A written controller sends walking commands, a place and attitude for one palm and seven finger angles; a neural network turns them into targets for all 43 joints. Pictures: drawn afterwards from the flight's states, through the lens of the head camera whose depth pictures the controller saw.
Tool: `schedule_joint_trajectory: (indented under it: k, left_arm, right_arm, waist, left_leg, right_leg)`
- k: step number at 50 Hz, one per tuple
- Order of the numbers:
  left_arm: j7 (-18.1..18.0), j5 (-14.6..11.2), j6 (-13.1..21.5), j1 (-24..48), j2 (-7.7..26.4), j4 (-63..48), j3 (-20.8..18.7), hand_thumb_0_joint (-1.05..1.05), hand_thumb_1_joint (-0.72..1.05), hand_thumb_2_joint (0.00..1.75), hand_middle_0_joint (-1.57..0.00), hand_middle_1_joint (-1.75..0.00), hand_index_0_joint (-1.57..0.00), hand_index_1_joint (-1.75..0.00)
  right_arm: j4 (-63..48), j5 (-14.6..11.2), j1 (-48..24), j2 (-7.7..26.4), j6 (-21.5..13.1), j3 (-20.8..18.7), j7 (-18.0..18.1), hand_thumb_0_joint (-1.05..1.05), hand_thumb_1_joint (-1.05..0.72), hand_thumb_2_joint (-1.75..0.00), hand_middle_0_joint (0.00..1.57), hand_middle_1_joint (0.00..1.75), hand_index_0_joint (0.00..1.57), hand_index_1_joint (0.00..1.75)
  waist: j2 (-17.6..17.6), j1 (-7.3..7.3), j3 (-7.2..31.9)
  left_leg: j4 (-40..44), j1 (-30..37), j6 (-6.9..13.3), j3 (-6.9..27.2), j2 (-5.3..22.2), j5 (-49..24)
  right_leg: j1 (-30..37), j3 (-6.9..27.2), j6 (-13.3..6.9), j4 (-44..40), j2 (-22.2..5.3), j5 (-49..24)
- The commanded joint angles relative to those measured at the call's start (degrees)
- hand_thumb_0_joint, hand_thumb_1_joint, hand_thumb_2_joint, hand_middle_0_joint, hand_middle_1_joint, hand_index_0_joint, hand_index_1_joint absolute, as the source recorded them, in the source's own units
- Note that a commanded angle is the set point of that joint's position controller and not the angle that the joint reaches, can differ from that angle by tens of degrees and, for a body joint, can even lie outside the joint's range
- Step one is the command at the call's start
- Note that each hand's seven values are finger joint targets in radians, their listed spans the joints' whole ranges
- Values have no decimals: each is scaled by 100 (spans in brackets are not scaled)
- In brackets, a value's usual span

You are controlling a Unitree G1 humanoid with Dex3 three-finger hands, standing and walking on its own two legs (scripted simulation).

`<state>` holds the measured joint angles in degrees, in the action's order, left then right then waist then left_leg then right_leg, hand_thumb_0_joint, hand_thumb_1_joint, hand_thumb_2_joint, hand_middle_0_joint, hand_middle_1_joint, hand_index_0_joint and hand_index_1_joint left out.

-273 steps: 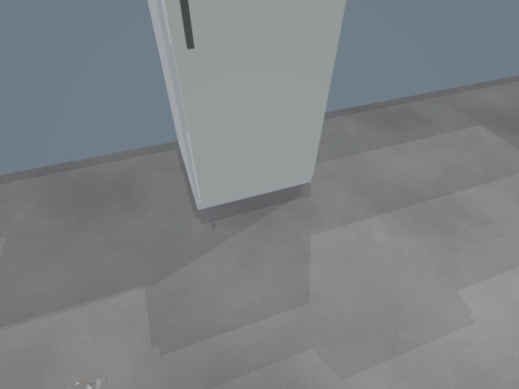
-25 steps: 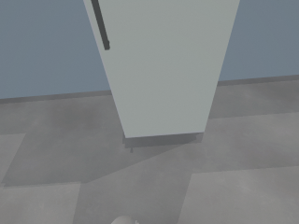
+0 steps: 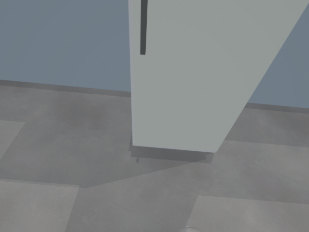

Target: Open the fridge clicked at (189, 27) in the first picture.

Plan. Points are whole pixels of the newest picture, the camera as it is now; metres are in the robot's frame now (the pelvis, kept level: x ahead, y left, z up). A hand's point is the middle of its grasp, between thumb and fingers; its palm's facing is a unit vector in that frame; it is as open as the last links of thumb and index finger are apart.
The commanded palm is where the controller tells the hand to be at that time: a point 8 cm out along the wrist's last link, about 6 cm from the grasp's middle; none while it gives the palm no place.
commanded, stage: take the last steps up to it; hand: left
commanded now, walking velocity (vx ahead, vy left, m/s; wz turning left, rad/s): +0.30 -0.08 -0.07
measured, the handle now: (144, 23) +0.76 +0.11 +0.18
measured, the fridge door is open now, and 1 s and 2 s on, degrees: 0 0 0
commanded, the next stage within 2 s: come to a stop and stand still in 0.58 s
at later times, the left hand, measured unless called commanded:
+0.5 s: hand (122, 197) +0.25 +0.11 -0.17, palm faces +0.00 -0.98 -0.22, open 7.2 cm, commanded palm none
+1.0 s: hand (119, 188) +0.29 +0.13 -0.19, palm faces +0.03 -0.98 -0.19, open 7.4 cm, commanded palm none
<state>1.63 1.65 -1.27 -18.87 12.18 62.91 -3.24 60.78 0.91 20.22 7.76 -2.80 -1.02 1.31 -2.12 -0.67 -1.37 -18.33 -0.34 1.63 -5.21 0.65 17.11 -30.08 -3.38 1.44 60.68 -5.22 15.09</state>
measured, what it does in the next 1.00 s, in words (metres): walks ahead: right foot, then left foot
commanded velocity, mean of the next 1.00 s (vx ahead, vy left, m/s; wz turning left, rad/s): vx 0.07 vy -0.06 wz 0.01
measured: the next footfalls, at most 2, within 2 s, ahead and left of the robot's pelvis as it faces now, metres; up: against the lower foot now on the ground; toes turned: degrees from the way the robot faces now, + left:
right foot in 0.26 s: +0.24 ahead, -0.15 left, +0.00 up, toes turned -9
left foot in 0.72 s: +0.38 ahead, +0.06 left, +0.00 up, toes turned +7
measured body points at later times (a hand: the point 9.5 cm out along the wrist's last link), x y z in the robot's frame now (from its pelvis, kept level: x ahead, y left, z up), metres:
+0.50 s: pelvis +0.19 -0.07 -0.01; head +0.21 -0.08 +0.44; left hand +0.25 +0.17 -0.15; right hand +0.19 -0.30 -0.17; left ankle +0.18 +0.07 -0.67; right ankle +0.20 -0.15 -0.75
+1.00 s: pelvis +0.28 -0.05 -0.01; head +0.32 -0.03 +0.44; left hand +0.29 +0.19 -0.17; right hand +0.38 -0.28 -0.15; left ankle +0.34 +0.05 -0.75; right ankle +0.26 -0.19 -0.68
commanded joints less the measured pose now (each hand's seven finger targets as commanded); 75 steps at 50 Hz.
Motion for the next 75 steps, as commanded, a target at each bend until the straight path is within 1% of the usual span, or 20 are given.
schedule_joint_trajectory:
  k: [1,8,12,13,14,17,21,31,35,37,38,42,49,56,58,60,62,66,71,75]
  left_arm:
    - [-21,-30,161,638,113,-513,-18,0,90,90,-20,-30,-20,-30]
    - [23,-94,229,1584,-1,-850,22,0,90,90,-20,-30,-20,-30]
    - [-42,-45,394,-352,414,-275,-140,0,90,90,-20,-30,-20,-30]
    - [-118,22,485,-1137,929,-59,-296,0,90,90,-20,-30,-20,-30]
    - [-161,-69,477,-1419,1389,-11,-373,0,90,90,-20,-30,-20,-30]
    - [-228,-135,420,-41,784,-349,-214,0,90,90,-20,-30,-20,-30]
    - [-246,-61,524,501,228,-457,9,0,90,90,-20,-30,-20,-30]
    - [-246,-42,577,-270,412,-153,-19,0,90,90,-20,-30,-20,-30]
    - [-288,-102,477,-189,292,-63,28,0,90,90,-20,-30,-20,-30]
    - [-351,-186,397,-529,-158,-63,170,0,90,90,-20,-30,-20,-30]
    - [-412,-183,333,-605,-154,-19,193,0,90,90,-20,-30,-20,-30]
    - [-433,-81,72,-296,114,-25,98,0,90,90,-20,-30,-20,-30]
    - [-370,-41,-187,-112,90,-482,-151,0,90,90,-20,-30,-20,-30]
    - [-313,-53,-113,-110,61,-660,-94,0,90,90,-20,-30,-20,-30]
    - [-321,-2,-22,-464,257,-534,-106,0,90,90,-20,-30,-20,-30]
    - [-348,53,49,168,1029,-818,-128,0,90,90,-20,-30,-20,-30]
    - [-386,51,52,712,884,-971,-129,0,90,90,-20,-30,-20,-30]
    - [-336,-28,111,853,531,-932,-42,0,90,90,-20,-30,-20,-30]
    - [-365,-29,178,118,498,-593,-56,0,90,90,-20,-30,-20,-30]
    - [-380,-150,201,309,368,-408,-1,0,90,90,-20,-30,-20,-30]
  right_arm:
    - [75,-1,720,791,-132,-159,112,0,-90,-90,20,30,20,30]
    - [322,91,930,831,-117,-208,125,0,-90,-90,20,30,20,30]
    - [327,13,673,995,-107,-264,79,0,-90,-90,20,30,20,30]
    - [272,-64,847,745,-116,-232,8,0,-90,-90,20,30,20,30]
    - [111,-105,1032,458,-115,-197,17,0,-90,-90,20,30,20,30]
    - [-16,-59,114,457,-26,-277,-44,0,-90,-90,20,30,20,30]
    - [88,61,473,186,210,-225,-88,0,-90,-90,20,30,20,30]
    - [-422,20,-949,203,48,-155,-196,0,-90,-90,20,30,20,30]
    - [-155,34,-369,435,-51,-138,-118,0,-90,-90,20,30,20,30]
    - [-31,17,146,1042,-48,-204,19,0,-90,-90,20,30,20,30]
    - [-23,-15,3,1016,39,-163,66,0,-90,-90,20,30,20,30]
    - [-102,-35,-681,942,190,-176,220,0,-90,-90,20,30,20,30]
    - [-470,7,-1026,1088,336,-430,186,0,-90,-90,20,30,20,30]
    - [-598,74,-1325,1162,434,-488,25,0,-90,-90,20,30,20,30]
    - [-593,20,-1147,982,473,-463,-16,0,-90,-90,20,30,20,30]
    - [-838,-38,-1178,409,579,-342,-85,0,-90,-90,20,30,20,30]
    - [-827,9,-1207,552,644,-372,-108,0,-90,-90,20,30,20,30]
    - [-338,17,-442,584,548,-349,-99,0,-90,-90,20,30,20,30]
    - [-322,-12,-601,390,428,-232,-16,0,-90,-90,20,30,20,30]
    - [104,-38,169,349,297,-120,67,0,-90,-90,20,30,20,30]
  waist:
    - [888,168,-687]
    - [1079,344,-870]
    - [490,-566,251]
    - [-483,-848,976]
    - [-1454,-674,1511]
    - [57,-309,77]
    - [-232,301,-321]
    - [-311,-125,-75]
    - [-37,189,126]
    - [1446,216,795]
    - [1339,146,711]
    - [1057,94,39]
    - [842,45,684]
    - [1554,-39,336]
    - [765,-171,261]
    - [-1541,-62,-364]
    - [-1364,45,-587]
    - [-757,242,-318]
    - [-445,-140,100]
    - [-145,118,393]
  left_leg:
    - [700,328,618,734,1472,-2756]
    - [419,189,609,481,1606,-3303]
    - [-1917,-617,274,94,1186,-4261]
    - [-3673,-1889,33,-211,666,-2236]
    - [-5538,-2805,-114,57,-72,1543]
    - [-6086,-3137,60,666,624,547]
    - [-5007,-2548,-142,457,745,-65]
    - [-2165,-2603,-292,-3,450,-198]
    - [-756,-933,-222,-1,322,-1631]
    - [-840,455,582,1498,2013,-5776]
    - [-577,127,935,1451,2321,-6500]
    - [-337,-414,901,1173,2039,-6198]
    - [-293,-671,892,649,1929,-4306]
    - [-19,-1753,571,889,1664,-478]
    - [-682,-2309,158,562,1112,375]
    - [-2592,-2627,-299,224,219,1410]
    - [-3344,-2309,-159,662,302,1099]
    - [-3799,-2270,-214,468,180,335]
    - [-2128,-2039,-297,374,229,908]
    - [-174,-701,-189,615,319,-444]
  right_leg:
    - [-1260,-15,53,76,-102,-294]
    - [-395,-270,-219,-1938,8,-248]
    - [2689,-459,-518,-2969,488,-703]
    - [4167,1009,-930,-3201,-747,-846]
    - [4521,3201,-1479,-3972,-2072,-1468]
    - [2362,2338,-1302,-4768,-1670,469]
    - [937,723,-975,-5047,-1014,-413]
    - [2466,529,-1117,-4494,-995,-2557]
    - [2115,67,-633,-3282,-517,-2635]
    - [1157,-293,-37,-1990,171,128]
    - [1289,-51,25,-1631,178,1937]
    - [926,241,83,-1169,18,1609]
    - [492,410,143,300,251,997]
    - [1646,-11,-2,-2067,235,755]
    - [2393,-11,1,-3489,208,-41]
    - [895,2261,-733,-5176,-1545,1233]
    - [-27,2040,-907,-5401,-1346,2233]
    - [792,980,-745,-4795,-691,596]
    - [2056,1386,-1093,-4492,-934,-767]
    - [1894,1129,-689,-4121,-571,-894]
